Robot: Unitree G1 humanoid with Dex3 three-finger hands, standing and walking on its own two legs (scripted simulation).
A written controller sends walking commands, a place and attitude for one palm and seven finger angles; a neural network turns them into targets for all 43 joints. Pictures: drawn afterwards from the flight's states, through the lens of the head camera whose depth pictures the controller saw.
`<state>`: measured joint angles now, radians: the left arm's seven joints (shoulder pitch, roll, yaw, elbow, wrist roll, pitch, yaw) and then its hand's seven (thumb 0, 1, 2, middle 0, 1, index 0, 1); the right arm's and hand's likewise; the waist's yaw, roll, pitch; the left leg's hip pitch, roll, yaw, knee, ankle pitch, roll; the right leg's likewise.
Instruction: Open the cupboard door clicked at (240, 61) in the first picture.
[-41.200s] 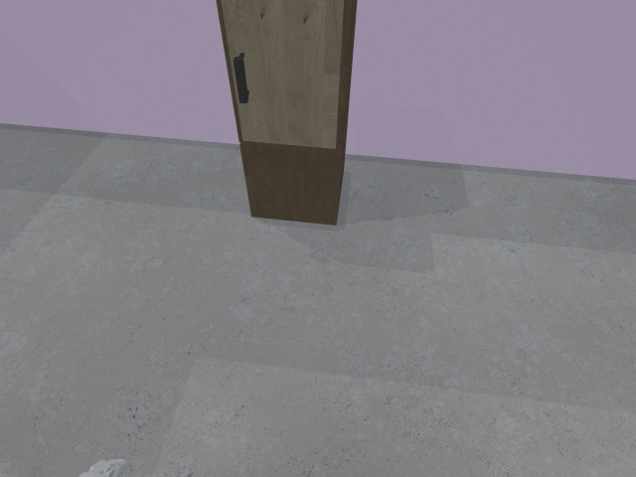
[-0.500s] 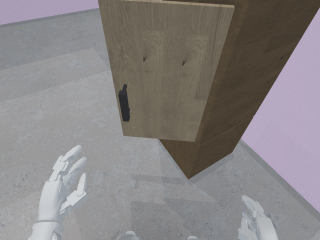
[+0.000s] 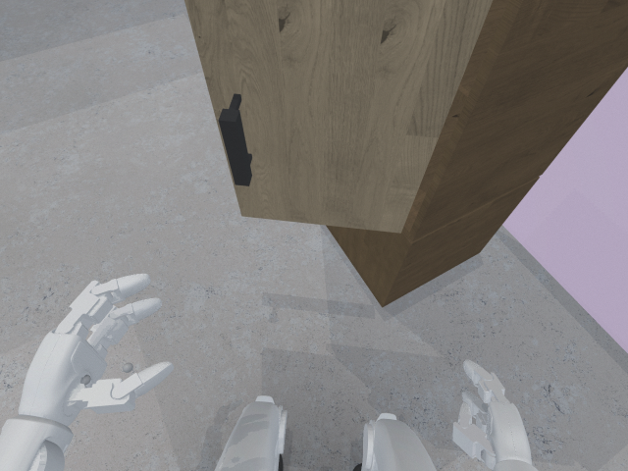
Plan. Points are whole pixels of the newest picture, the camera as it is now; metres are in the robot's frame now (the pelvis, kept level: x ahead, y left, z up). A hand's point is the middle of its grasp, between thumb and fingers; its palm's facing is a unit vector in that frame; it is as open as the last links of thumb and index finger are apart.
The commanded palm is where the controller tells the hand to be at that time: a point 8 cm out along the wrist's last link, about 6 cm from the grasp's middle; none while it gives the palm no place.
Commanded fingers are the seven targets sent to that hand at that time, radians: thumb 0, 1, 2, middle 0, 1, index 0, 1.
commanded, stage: raise the hand with hooked fingers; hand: left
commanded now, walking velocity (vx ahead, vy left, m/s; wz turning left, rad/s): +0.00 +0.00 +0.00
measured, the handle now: (240, 141) +0.57 +0.17 +0.03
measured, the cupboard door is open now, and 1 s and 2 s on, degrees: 54 54 54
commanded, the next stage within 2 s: move the hooked fingers beside the handle in 1.34 s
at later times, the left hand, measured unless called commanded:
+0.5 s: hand (93, 342) +0.24 +0.27 +0.04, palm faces -0.03 -1.00 -0.07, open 13.4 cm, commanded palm +0.23 +0.32 +0.05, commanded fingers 0.00 -0.50 0.30 -0.30 -1.20 -0.30 -1.20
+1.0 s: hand (81, 303) +0.28 +0.30 +0.04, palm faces -0.06 -1.00 -0.06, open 14.0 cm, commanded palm +0.26 +0.34 +0.05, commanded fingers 0.00 -0.50 0.30 -0.30 -1.20 -0.30 -1.20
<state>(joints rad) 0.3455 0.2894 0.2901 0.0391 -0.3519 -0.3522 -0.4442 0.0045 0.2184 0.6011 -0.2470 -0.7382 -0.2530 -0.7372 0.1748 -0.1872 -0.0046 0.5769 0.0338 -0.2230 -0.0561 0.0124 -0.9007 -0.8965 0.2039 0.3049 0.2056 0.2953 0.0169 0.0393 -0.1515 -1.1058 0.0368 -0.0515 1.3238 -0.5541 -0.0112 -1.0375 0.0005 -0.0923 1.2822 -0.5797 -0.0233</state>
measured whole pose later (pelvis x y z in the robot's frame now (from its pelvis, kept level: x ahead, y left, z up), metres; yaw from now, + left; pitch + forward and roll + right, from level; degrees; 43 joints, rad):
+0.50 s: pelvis +0.00 +0.02 +0.00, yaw +0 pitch +20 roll -4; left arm 0.22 0.36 0.36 0.17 -0.36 -0.40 -0.47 -0.01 -0.36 0.35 -0.29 -1.11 -0.29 -1.11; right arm 0.21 -0.26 0.00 0.52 0.04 -0.23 -0.05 0.01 -0.90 -0.90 0.20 0.30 0.20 0.29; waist -0.01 0.02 -0.16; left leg -1.11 0.02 -0.04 1.31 -0.54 0.02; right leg -1.04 -0.01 -0.08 1.25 -0.56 0.00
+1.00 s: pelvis +0.00 +0.02 +0.00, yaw -1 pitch +21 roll -4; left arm 0.04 0.44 0.45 0.33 -0.40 -0.35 -0.57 -0.02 -0.49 0.30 -0.30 -1.20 -0.30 -1.19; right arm 0.25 -0.29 0.01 0.53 0.04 -0.21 -0.06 0.01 -0.90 -0.90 0.20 0.30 0.20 0.30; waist -0.02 0.02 -0.16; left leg -1.15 0.03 -0.03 1.32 -0.54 0.03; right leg -1.07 -0.01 -0.07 1.25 -0.55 0.01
